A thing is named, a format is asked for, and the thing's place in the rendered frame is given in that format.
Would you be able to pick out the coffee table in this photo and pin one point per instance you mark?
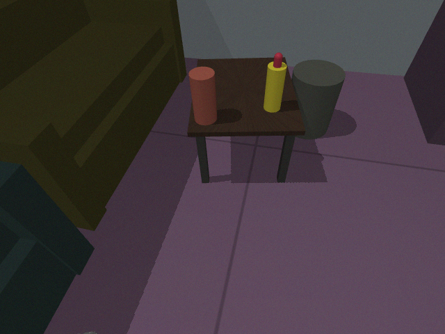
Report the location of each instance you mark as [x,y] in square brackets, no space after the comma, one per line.
[240,91]

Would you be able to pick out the sofa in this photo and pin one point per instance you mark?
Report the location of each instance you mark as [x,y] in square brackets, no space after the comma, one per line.
[82,83]

